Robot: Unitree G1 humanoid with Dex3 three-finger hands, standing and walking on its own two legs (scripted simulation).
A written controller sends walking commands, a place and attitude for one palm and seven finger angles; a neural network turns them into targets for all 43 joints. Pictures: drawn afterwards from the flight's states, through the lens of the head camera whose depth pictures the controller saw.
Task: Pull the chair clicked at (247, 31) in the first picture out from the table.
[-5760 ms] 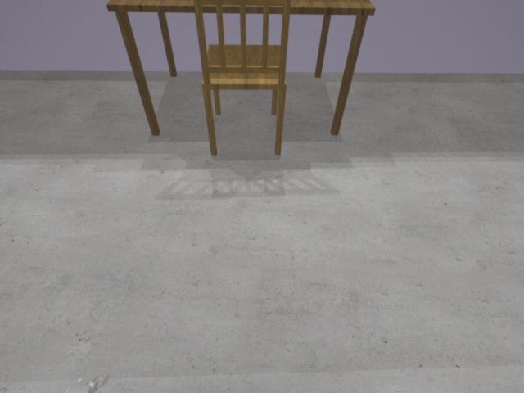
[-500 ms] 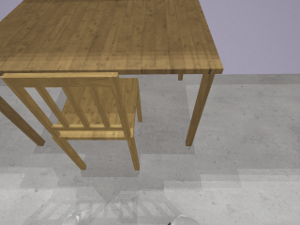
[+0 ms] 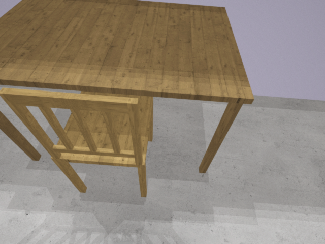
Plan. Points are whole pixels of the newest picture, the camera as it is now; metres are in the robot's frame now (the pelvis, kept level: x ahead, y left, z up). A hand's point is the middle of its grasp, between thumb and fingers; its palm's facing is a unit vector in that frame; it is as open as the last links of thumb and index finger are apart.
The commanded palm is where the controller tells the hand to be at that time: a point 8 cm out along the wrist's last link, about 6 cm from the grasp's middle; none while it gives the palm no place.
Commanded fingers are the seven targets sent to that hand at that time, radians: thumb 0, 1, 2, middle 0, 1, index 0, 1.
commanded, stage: come to a stop and stand still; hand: left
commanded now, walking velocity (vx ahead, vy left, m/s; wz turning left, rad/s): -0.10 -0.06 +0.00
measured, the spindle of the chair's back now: (85, 131) +0.45 +0.31 -0.11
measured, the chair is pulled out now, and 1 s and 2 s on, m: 0.00 0.00 0.00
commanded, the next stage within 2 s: look again from close up in 1.24 s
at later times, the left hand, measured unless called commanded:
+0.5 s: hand out of the picture -0.04 +0.14 -0.17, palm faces +0.09 -0.98 -0.20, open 7.3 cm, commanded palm none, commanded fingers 0.00 0.90 0.90 -0.20 -0.30 -0.20 -0.30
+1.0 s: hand out of the picture -0.06 +0.17 -0.17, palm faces +0.05 -0.98 -0.18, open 7.3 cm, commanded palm none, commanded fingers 0.00 0.90 0.90 -0.20 -0.30 -0.20 -0.30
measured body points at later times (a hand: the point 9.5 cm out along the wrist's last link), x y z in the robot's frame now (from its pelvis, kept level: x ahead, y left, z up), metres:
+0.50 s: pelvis -0.04 -0.03 +0.01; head -0.02 -0.04 +0.46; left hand -0.05 +0.19 -0.15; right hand -0.03 -0.28 -0.15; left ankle -0.08 +0.09 -0.73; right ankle -0.06 -0.14 -0.74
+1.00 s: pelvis -0.06 +0.00 +0.01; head -0.06 +0.01 +0.46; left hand -0.06 +0.22 -0.16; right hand -0.06 -0.22 -0.15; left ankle -0.08 +0.09 -0.73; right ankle -0.06 -0.14 -0.73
